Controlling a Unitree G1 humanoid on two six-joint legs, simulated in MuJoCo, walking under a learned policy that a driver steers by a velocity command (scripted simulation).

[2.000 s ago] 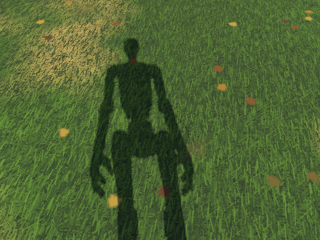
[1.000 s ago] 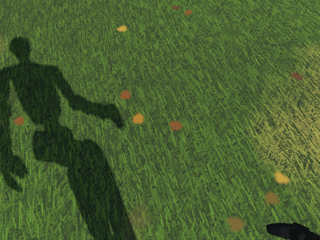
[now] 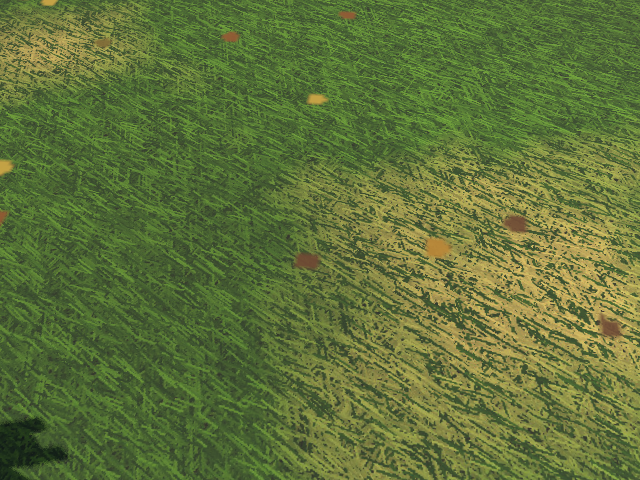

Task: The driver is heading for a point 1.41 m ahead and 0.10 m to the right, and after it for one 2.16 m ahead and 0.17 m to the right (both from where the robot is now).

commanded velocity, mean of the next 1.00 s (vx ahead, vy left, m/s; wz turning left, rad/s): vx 0.50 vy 0.00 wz -0.18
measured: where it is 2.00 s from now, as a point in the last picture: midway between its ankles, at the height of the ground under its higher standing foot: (404, 240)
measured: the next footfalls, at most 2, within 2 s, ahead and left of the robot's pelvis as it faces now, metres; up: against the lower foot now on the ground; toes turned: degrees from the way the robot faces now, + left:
left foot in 0.18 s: +0.30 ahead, +0.12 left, +0.00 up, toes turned -6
right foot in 0.68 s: +0.52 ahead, -0.12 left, +0.00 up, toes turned -11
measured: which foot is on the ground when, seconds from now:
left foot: up 0.00-0.16, down 0.18-0.70, up 0.72-1.00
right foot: down 0.00-0.20, up 0.22-0.66, down 0.68-1.00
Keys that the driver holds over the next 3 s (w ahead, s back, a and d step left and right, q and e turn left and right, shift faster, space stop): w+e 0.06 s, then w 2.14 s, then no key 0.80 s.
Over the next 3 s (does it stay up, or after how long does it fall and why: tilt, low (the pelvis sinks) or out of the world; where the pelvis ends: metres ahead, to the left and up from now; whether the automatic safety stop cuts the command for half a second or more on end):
stays up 1.34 -0.13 0.00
